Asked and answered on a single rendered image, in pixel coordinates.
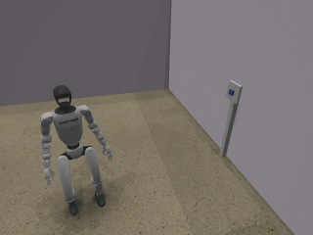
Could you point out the right robot shin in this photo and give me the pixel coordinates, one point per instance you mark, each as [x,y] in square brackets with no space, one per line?
[70,201]

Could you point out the right robot hand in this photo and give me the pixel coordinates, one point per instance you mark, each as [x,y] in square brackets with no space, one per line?
[46,173]

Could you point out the robot right foot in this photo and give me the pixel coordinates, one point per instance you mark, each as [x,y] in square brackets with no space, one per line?
[73,208]

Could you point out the robot left upper arm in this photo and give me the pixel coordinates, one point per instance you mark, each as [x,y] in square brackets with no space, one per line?
[88,116]

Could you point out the robot right upper arm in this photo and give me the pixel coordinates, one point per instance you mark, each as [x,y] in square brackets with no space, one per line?
[45,126]

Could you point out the button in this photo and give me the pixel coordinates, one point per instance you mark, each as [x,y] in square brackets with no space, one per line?
[231,92]

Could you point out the left robot hand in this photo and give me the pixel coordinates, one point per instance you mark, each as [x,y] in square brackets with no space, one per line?
[107,148]

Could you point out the right robot forearm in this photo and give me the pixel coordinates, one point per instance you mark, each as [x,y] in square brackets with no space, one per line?
[46,153]

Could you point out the panel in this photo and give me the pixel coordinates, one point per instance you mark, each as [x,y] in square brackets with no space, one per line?
[235,99]

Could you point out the left robot forearm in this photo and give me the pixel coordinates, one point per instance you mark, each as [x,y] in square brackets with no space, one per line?
[99,135]

